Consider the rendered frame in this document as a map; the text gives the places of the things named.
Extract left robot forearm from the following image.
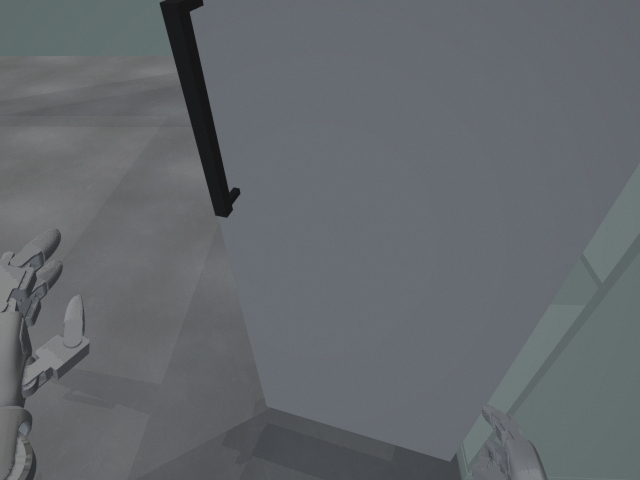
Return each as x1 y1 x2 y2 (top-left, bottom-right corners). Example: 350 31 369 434
0 406 37 480

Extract left robot hand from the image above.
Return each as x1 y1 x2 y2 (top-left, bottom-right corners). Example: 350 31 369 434
0 228 89 408

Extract fridge door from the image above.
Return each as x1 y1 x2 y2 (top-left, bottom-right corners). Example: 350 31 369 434
162 0 640 462

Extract right robot hand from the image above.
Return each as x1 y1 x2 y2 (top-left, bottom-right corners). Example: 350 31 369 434
472 404 548 480

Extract handle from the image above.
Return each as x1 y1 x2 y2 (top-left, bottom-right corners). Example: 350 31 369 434
160 0 240 218

